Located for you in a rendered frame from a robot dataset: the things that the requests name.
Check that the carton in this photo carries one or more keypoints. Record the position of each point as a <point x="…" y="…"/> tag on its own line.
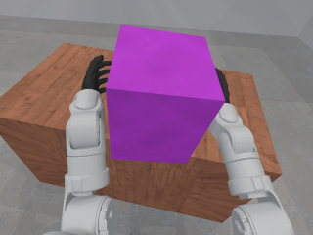
<point x="163" y="93"/>

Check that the pedestal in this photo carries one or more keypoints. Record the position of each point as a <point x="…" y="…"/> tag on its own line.
<point x="33" y="120"/>

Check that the robot right upper arm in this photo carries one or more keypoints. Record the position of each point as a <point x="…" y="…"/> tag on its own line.
<point x="263" y="218"/>

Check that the robot left forearm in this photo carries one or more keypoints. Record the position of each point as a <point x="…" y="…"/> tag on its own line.
<point x="87" y="169"/>

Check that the robot left hand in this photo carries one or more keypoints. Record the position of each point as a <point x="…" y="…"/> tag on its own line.
<point x="91" y="79"/>

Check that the robot right hand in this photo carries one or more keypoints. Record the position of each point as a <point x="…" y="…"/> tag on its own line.
<point x="223" y="84"/>

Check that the robot left upper arm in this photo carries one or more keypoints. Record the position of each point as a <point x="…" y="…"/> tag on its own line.
<point x="89" y="215"/>

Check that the robot right forearm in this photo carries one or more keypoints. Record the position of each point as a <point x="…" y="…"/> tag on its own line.
<point x="247" y="178"/>

